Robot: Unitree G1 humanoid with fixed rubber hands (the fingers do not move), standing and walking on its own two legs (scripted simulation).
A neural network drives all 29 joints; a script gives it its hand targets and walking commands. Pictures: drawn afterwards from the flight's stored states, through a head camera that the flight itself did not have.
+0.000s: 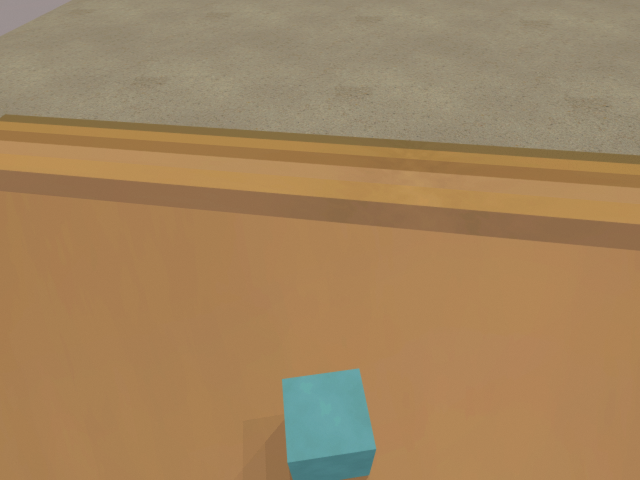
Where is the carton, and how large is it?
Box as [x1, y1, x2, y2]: [282, 368, 375, 479]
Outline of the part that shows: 358,368 282,379 287,462 293,479 341,479 366,475 369,473 375,451 375,445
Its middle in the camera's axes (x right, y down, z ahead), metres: +0.02 +0.53 +1.06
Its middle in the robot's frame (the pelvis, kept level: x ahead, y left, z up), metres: +0.41 +0.03 -0.66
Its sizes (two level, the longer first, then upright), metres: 0.210 0.200 0.250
